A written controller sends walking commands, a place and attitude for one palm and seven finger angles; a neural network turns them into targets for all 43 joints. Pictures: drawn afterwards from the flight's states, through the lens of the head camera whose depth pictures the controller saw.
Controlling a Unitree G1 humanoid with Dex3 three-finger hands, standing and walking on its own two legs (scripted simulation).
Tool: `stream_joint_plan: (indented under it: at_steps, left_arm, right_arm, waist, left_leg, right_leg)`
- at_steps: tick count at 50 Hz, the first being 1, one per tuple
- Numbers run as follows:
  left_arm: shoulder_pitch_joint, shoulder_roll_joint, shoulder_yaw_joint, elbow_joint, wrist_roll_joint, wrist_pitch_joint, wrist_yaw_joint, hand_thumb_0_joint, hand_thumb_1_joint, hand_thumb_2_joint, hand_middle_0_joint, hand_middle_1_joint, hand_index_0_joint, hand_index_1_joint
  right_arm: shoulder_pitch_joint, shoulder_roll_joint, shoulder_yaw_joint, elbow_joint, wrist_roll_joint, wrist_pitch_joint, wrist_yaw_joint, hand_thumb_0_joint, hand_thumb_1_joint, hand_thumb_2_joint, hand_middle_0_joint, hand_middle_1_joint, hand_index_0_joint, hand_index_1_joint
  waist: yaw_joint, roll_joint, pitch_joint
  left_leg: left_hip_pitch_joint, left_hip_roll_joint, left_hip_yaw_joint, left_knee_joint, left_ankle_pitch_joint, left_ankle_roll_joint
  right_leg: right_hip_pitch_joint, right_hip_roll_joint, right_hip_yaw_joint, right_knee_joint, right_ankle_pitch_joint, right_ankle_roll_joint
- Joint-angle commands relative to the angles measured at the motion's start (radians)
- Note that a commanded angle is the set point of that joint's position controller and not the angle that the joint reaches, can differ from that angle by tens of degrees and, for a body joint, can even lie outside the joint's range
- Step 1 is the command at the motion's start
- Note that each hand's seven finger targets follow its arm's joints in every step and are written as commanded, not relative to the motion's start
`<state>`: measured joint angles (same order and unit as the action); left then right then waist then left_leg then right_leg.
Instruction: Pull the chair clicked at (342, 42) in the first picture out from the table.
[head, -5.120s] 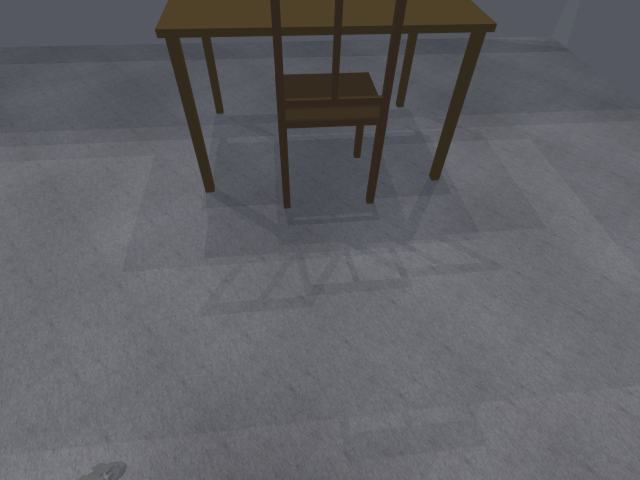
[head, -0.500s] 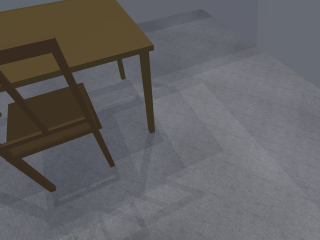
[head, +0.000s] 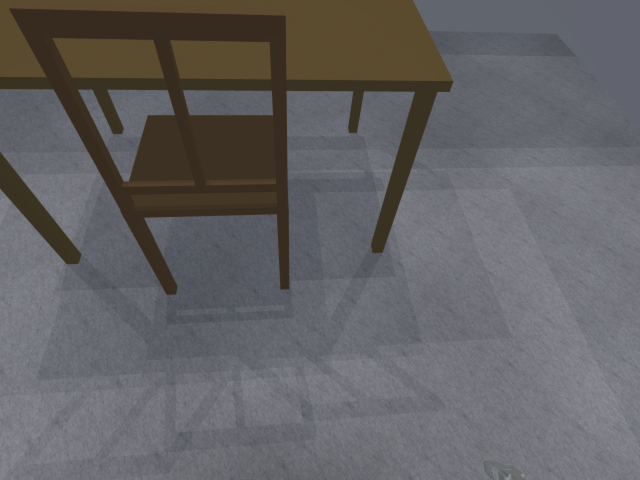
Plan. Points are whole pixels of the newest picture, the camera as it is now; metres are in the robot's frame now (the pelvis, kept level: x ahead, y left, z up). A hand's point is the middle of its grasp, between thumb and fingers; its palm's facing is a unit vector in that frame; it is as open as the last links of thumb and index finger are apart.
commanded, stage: turn to face it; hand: left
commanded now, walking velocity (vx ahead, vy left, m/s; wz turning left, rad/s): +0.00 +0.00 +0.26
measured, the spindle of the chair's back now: (184, 122) +0.73 +0.35 -0.05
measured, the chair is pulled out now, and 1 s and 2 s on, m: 0.00 0.00 0.00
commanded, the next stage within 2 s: take the last steps up to it in 0.10 s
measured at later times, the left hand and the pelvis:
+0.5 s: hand out of the picture +0.04 +0.16 -0.14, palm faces +0.16 -0.96 -0.24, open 7.4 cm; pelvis +0.03 -0.02 +0.01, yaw +7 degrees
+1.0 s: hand out of the picture +0.07 +0.22 -0.17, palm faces +0.23 -0.96 -0.16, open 7.4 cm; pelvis +0.16 +0.07 +0.01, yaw +9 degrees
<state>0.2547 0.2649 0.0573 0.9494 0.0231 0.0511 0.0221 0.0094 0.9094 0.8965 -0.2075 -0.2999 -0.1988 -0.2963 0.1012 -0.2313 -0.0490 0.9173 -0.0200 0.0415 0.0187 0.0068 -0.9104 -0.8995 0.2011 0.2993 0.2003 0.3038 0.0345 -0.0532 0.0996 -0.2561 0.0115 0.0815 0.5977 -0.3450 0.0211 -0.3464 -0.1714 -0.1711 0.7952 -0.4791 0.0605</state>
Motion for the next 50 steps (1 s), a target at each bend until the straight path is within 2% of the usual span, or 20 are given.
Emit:
stream_joint_plan:
  at_steps: [1, 4, 10, 14, 17, 18, 19, 20, 21, 23, 25, 32, 37, 39, 41, 42, 43, 44, 47, 50]
  left_arm:
    - [-0.091, 0.066, 0.018, -0.089, -0.009, -0.017, -0.001, 0.000, 0.900, 0.900, -0.200, -0.300, -0.200, -0.300]
    - [-0.033, 0.065, 0.017, -0.051, -0.013, -0.020, -0.010, 0.000, 0.900, 0.900, -0.200, -0.300, -0.200, -0.300]
    - [-0.076, 0.045, 0.005, -0.058, -0.015, -0.016, -0.004, 0.000, 0.900, 0.900, -0.200, -0.300, -0.200, -0.300]
    - [-0.053, 0.024, -0.002, -0.051, -0.008, -0.035, -0.015, 0.000, 0.900, 0.900, -0.200, -0.300, -0.200, -0.300]
    - [0.076, 0.024, 0.001, -0.004, 0.001, -0.060, -0.021, 0.000, 0.900, 0.900, -0.200, -0.300, -0.200, -0.300]
    - [0.131, 0.082, 0.012, 0.011, 0.012, -0.076, -0.015, 0.000, 0.900, 0.900, -0.200, -0.300, -0.200, -0.300]
    - [0.186, 0.177, 0.031, 0.012, 0.016, -0.079, -0.007, 0.000, 0.900, 0.900, -0.200, -0.300, -0.200, -0.300]
    - [0.204, 0.168, 0.030, 0.013, -0.003, -0.086, -0.002, 0.000, 0.900, 0.900, -0.200, -0.300, -0.200, -0.300]
    - [0.149, 0.138, 0.026, 0.008, -0.001, -0.091, -0.001, 0.000, 0.900, 0.900, -0.200, -0.300, -0.200, -0.300]
    - [0.059, 0.058, 0.006, -0.004, -0.002, -0.106, -0.004, 0.000, 0.900, 0.900, -0.200, -0.300, -0.200, -0.300]
    - [0.079, 0.018, -0.002, 0.010, -0.003, -0.119, -0.003, 0.000, 0.900, 0.900, -0.200, -0.300, -0.200, -0.300]
    - [0.235, 0.008, -0.009, 0.113, 0.001, -0.138, -0.001, 0.000, 0.900, 0.900, -0.200, -0.300, -0.200, -0.300]
    - [0.263, 0.019, -0.006, 0.161, 0.006, -0.128, 0.003, 0.000, 0.900, 0.900, -0.200, -0.300, -0.200, -0.300]
    - [0.250, 0.033, 0.002, 0.170, 0.007, -0.119, 0.003, 0.000, 0.900, 0.900, -0.200, -0.300, -0.200, -0.300]
    - [0.215, 0.027, 0.005, 0.168, -0.002, -0.114, 0.001, 0.000, 0.900, 0.900, -0.200, -0.300, -0.200, -0.300]
    - [0.227, -0.011, -0.001, 0.164, -0.006, -0.114, -0.004, 0.000, 0.900, 0.900, -0.200, -0.300, -0.200, -0.300]
    - [0.267, -0.073, -0.009, 0.144, -0.017, -0.113, -0.013, 0.000, 0.900, 0.900, -0.200, -0.300, -0.200, -0.300]
    - [0.200, -0.058, -0.013, 0.099, -0.011, -0.109, -0.009, 0.000, 0.900, 0.900, -0.200, -0.300, -0.200, -0.300]
    - [0.089, -0.060, 0.002, 0.106, -0.003, -0.103, -0.023, 0.000, 0.900, 0.900, -0.200, -0.300, -0.200, -0.300]
    - [0.156, -0.095, 0.000, 0.125, 0.004, -0.079, -0.025, 0.000, 0.900, 0.900, -0.200, -0.300, -0.200, -0.300]
  right_arm:
    - [0.109, -0.204, -0.043, -0.026, -0.001, -0.025, -0.036, 0.000, -0.900, -0.900, 0.200, 0.300, 0.200, 0.300]
    - [0.070, -0.170, -0.027, -0.036, 0.005, -0.034, -0.038, 0.000, -0.900, -0.900, 0.200, 0.300, 0.200, 0.300]
    - [0.110, -0.160, -0.029, -0.009, 0.000, -0.028, -0.037, 0.000, -0.900, -0.900, 0.200, 0.300, 0.200, 0.300]
    - [0.117, -0.151, -0.031, 0.006, -0.007, -0.029, -0.031, 0.000, -0.900, -0.900, 0.200, 0.300, 0.200, 0.300]
    - [0.097, -0.118, -0.024, 0.015, 0.000, -0.035, -0.028, 0.000, -0.900, -0.900, 0.200, 0.300, 0.200, 0.300]
    - [0.122, -0.055, -0.014, 0.011, 0.011, -0.041, -0.024, 0.000, -0.900, -0.900, 0.200, 0.300, 0.200, 0.300]
    - [0.088, -0.018, -0.004, -0.030, 0.011, -0.043, -0.017, 0.000, -0.900, -0.900, 0.200, 0.300, 0.200, 0.300]
    - [0.050, -0.094, -0.023, -0.034, -0.006, -0.037, -0.011, 0.000, -0.900, -0.900, 0.200, 0.300, 0.200, 0.300]
    - [0.045, -0.090, -0.030, -0.022, -0.006, -0.035, -0.003, 0.000, -0.900, -0.900, 0.200, 0.300, 0.200, 0.300]
    - [0.122, -0.063, -0.033, 0.036, -0.011, -0.031, 0.009, 0.000, -0.900, -0.900, 0.200, 0.300, 0.200, 0.300]
    - [0.178, -0.027, -0.028, 0.069, -0.011, -0.031, 0.011, 0.000, -0.900, -0.900, 0.200, 0.300, 0.200, 0.300]
    - [0.071, 0.002, -0.015, 0.050, -0.005, -0.044, 0.015, 0.000, -0.900, -0.900, 0.200, 0.300, 0.200, 0.300]
    - [-0.003, 0.031, 0.001, 0.035, 0.000, -0.061, 0.023, 0.000, -0.900, -0.900, 0.200, 0.300, 0.200, 0.300]
    - [0.030, 0.025, 0.000, 0.044, 0.000, -0.071, 0.020, 0.000, -0.900, -0.900, 0.200, 0.300, 0.200, 0.300]
    - [0.197, -0.006, -0.006, 0.099, -0.008, -0.087, 0.004, 0.000, -0.900, -0.900, 0.200, 0.300, 0.200, 0.300]
    - [0.348, -0.079, -0.024, 0.141, -0.015, -0.097, -0.011, 0.000, -0.900, -0.900, 0.200, 0.300, 0.200, 0.300]
    - [0.437, -0.190, -0.049, 0.162, -0.019, -0.098, -0.026, 0.000, -0.900, -0.900, 0.200, 0.300, 0.200, 0.300]
    - [0.470, -0.216, -0.052, 0.163, -0.003, -0.088, -0.035, 0.000, -0.900, -0.900, 0.200, 0.300, 0.200, 0.300]
    - [0.257, -0.061, -0.018, 0.118, -0.002, -0.102, -0.041, 0.000, -0.900, -0.900, 0.200, 0.300, 0.200, 0.300]
    - [0.208, -0.015, -0.005, 0.105, 0.000, -0.121, -0.045, 0.000, -0.900, -0.900, 0.200, 0.300, 0.200, 0.300]
  waist:
    - [-0.072, 0.240, -0.132]
    - [-0.040, 0.206, -0.152]
    - [-0.059, 0.186, -0.127]
    - [-0.056, 0.220, -0.113]
    - [0.013, 0.130, -0.089]
    - [0.033, -0.052, -0.083]
    - [0.064, -0.260, -0.036]
    - [0.071, -0.221, 0.000]
    - [0.038, -0.155, 0.058]
    - [-0.029, -0.043, 0.062]
    - [-0.041, -0.054, 0.028]
    - [0.002, -0.058, 0.017]
    - [0.019, -0.109, 0.026]
    - [0.001, -0.112, 0.004]
    - [-0.083, -0.047, -0.065]
    - [-0.140, 0.081, -0.173]
    - [-0.140, 0.337, -0.255]
    - [-0.155, 0.293, -0.241]
    - [-0.086, 0.158, -0.032]
    - [-0.021, 0.132, -0.039]
  left_leg:
    - [0.189, 0.301, -0.289, -0.225, 0.771, 0.166]
    - [0.222, 0.227, -0.200, -0.230, 0.774, 0.133]
    - [0.203, 0.235, -0.249, -0.251, 0.670, 0.160]
    - [0.118, 0.217, -0.312, -0.285, 0.275, 0.159]
    - [-0.080, 0.136, -0.277, -0.184, -0.052, 0.099]
    - [-0.255, 0.035, -0.178, 0.028, -0.151, 0.043]
    - [-0.431, -0.053, -0.072, 0.280, -0.269, -0.007]
    - [-0.422, 0.004, -0.157, 0.392, -0.204, 0.000]
    - [-0.420, 0.023, -0.162, 0.471, -0.114, 0.003]
    - [-0.372, 0.051, -0.137, 0.508, 0.055, -0.012]
    - [-0.344, 0.057, -0.105, 0.502, 0.126, -0.028]
    - [-0.415, 0.087, -0.040, 0.327, 0.149, -0.040]
    - [-0.282, 0.062, 0.022, 0.117, 0.112, -0.009]
    - [-0.180, 0.045, 0.039, 0.043, 0.080, 0.012]
    - [0.102, -0.005, 0.080, -0.102, 0.144, 0.026]
    - [0.330, 0.090, -0.029, -0.146, 0.176, 0.053]
    - [0.505, 0.358, -0.403, -0.230, 0.235, 0.142]
    - [0.461, 0.432, -0.504, -0.308, 0.176, 0.202]
    - [0.154, 0.344, -0.297, -0.385, 0.145, 0.170]
    - [0.046, 0.285, -0.145, -0.405, 0.301, 0.156]
  right_leg:
    - [-0.211, 0.042, 0.155, 0.324, -0.035, 0.015]
    - [-0.176, 0.059, 0.140, 0.290, 0.056, 0.023]
    - [-0.105, 0.087, 0.138, 0.104, 0.035, 0.020]
    - [0.014, 0.132, 0.103, -0.070, 0.022, -0.009]
    - [0.276, 0.134, 0.093, -0.363, 0.180, -0.023]
    - [0.419, -0.019, 0.283, -0.496, 0.046, -0.066]
    - [0.425, -0.271, 0.613, -0.645, -0.076, -0.170]
    - [0.283, -0.292, 0.668, -0.711, -0.199, -0.198]
    - [0.193, -0.271, 0.651, -0.736, -0.286, -0.204]
    - [0.148, -0.167, 0.403, -0.695, -0.082, -0.157]
    - [0.181, -0.115, 0.262, -0.670, 0.117, -0.143]
    - [0.335, -0.128, 0.184, -0.632, 0.428, -0.189]
    - [0.307, -0.124, 0.144, -0.581, 0.510, -0.189]
    - [0.296, -0.126, 0.136, -0.528, 0.508, -0.185]
    - [0.204, -0.063, 0.069, -0.310, 0.591, -0.153]
    - [0.101, -0.009, 0.031, -0.069, 0.508, -0.121]
    - [-0.152, 0.122, -0.010, 0.212, 0.001, -0.076]
    - [-0.238, 0.135, 0.093, 0.382, -0.131, -0.092]
    - [-0.260, 0.037, 0.159, 0.448, 0.093, -0.093]
    - [-0.157, 0.031, 0.143, 0.331, 0.149, -0.069]
